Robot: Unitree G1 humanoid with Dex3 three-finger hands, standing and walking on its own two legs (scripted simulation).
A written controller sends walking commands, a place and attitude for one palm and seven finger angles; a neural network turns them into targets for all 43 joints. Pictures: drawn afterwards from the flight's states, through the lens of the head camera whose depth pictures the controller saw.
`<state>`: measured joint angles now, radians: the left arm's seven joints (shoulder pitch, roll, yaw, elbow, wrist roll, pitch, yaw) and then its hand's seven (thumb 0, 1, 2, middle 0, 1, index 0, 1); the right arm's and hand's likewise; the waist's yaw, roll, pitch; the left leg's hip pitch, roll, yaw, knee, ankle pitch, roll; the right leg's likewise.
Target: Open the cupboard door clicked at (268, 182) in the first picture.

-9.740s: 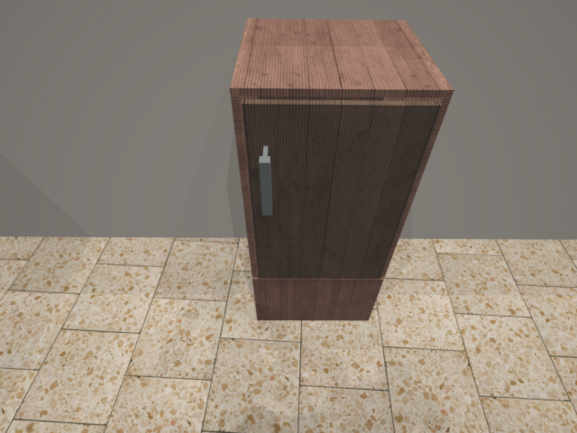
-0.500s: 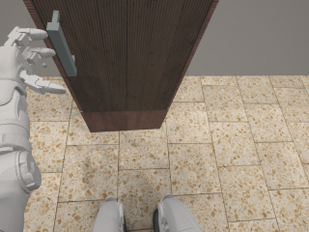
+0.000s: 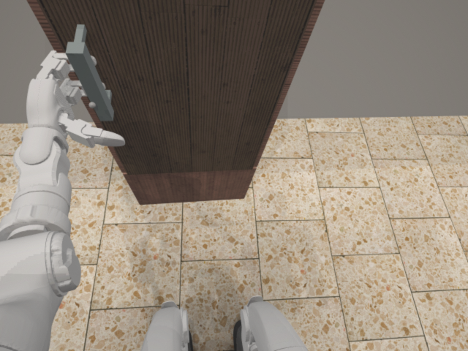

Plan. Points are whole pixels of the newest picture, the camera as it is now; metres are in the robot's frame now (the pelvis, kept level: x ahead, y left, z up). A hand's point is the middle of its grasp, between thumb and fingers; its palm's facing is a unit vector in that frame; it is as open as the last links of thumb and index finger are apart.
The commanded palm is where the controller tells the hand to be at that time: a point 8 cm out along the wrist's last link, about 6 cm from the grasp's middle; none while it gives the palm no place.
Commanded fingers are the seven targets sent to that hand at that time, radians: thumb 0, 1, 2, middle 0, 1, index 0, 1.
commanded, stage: slide the fingers in behind the handle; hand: left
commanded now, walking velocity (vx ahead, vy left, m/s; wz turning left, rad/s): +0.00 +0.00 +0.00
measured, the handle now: (95, 77) +0.56 +0.19 +0.07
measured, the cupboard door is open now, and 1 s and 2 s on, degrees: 0 0 17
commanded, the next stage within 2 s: close the thumb around the handle in 0.60 s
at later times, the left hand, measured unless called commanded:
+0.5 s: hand (102, 104) +0.51 +0.18 +0.06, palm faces +0.01 -1.00 -0.03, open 14.0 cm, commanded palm +0.48 +0.22 +0.06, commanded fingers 0.00 -0.50 0.30 -0.30 -1.20 -0.30 -1.20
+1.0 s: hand (104, 104) +0.51 +0.18 +0.06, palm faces +0.01 -1.00 -0.04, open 11.4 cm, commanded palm +0.48 +0.21 +0.06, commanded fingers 0.00 0.40 0.68 -0.36 -1.30 -0.36 -1.30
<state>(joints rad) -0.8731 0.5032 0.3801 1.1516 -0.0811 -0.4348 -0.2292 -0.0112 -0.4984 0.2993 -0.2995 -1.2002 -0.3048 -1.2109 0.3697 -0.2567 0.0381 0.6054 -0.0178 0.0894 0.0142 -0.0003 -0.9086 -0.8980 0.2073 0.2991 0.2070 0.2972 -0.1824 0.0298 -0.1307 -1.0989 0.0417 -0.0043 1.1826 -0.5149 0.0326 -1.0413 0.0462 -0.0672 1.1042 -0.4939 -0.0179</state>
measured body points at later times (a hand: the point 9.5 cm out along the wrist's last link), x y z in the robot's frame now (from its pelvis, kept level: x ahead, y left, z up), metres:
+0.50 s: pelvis +0.00 -0.01 +0.00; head +0.14 +0.02 +0.43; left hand +0.50 +0.23 +0.06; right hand +0.01 -0.27 -0.11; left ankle +0.02 +0.10 -0.64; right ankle +0.01 -0.12 -0.64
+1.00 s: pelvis +0.00 +0.00 +0.00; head +0.14 +0.02 +0.43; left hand +0.50 +0.23 +0.06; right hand +0.01 -0.27 -0.11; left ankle +0.02 +0.10 -0.64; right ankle +0.01 -0.12 -0.64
